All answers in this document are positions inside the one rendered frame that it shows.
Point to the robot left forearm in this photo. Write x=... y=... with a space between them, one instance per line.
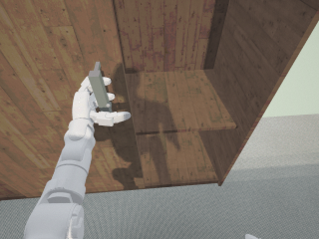
x=68 y=181

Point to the wardrobe door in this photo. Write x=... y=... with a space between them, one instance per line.
x=47 y=49
x=5 y=189

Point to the left robot upper arm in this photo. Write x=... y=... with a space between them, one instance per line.
x=56 y=221

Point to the handle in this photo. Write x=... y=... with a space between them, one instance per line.
x=99 y=89

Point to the left robot hand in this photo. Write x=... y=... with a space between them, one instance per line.
x=84 y=103

